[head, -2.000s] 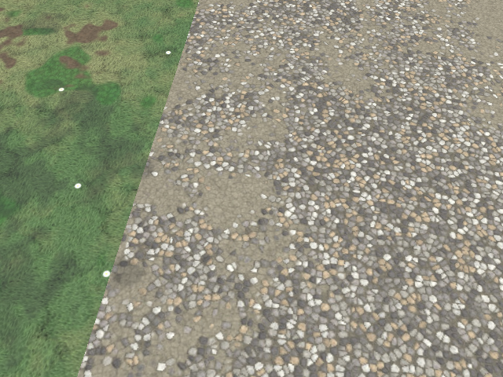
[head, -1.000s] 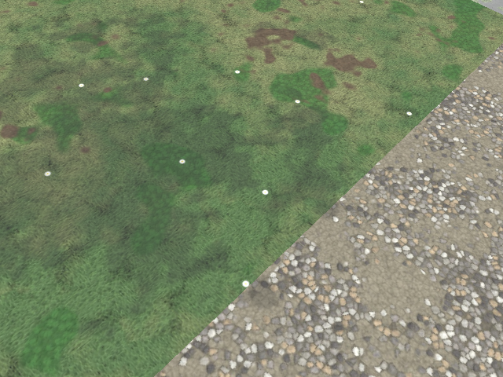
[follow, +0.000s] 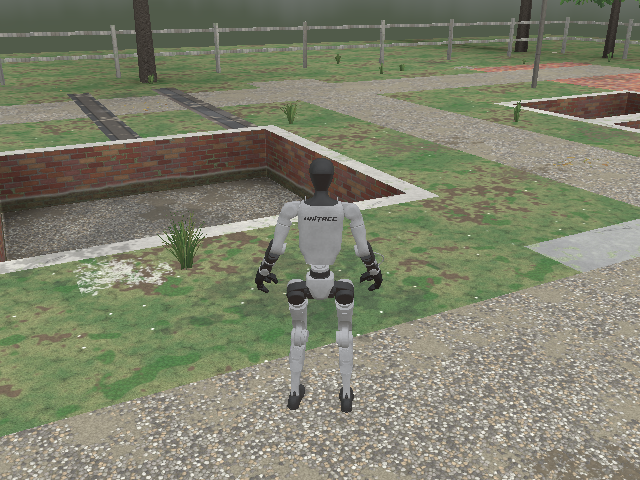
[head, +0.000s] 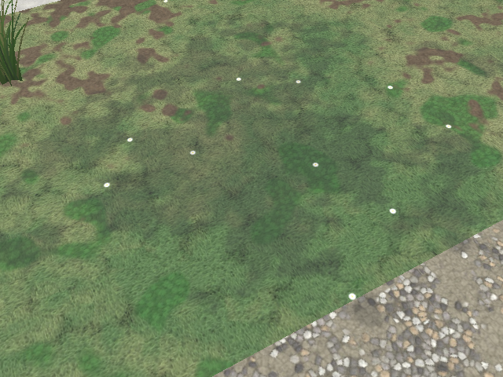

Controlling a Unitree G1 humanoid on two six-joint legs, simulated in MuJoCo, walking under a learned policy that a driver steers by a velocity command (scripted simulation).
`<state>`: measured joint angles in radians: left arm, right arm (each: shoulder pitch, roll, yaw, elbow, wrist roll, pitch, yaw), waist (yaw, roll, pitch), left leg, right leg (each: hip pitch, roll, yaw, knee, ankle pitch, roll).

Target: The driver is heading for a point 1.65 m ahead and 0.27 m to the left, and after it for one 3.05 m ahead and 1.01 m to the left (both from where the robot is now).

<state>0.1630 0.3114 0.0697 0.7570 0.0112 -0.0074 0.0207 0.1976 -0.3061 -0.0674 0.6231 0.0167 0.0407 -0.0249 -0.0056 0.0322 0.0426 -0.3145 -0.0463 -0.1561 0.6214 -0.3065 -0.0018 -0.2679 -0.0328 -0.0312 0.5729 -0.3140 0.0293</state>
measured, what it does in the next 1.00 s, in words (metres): steps on the spot: left foot, then right foot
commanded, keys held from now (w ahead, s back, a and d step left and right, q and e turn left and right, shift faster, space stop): q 0.52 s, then no key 0.02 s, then w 0.08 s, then w+e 0.38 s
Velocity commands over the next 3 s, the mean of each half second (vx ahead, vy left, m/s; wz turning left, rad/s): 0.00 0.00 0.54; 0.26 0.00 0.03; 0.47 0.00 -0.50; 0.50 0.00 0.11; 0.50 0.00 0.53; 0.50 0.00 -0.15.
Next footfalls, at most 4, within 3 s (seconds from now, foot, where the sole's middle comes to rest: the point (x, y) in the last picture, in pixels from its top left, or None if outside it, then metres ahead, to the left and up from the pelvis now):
0.28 left None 0.02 0.14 -0.77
0.76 right None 0.07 -0.07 -0.77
1.16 left None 0.25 0.23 -0.77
1.64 right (284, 342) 0.56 -0.04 -0.77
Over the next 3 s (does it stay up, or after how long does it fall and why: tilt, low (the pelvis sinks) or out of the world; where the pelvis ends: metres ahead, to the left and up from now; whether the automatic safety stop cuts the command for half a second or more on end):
stays up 1.15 0.17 0.02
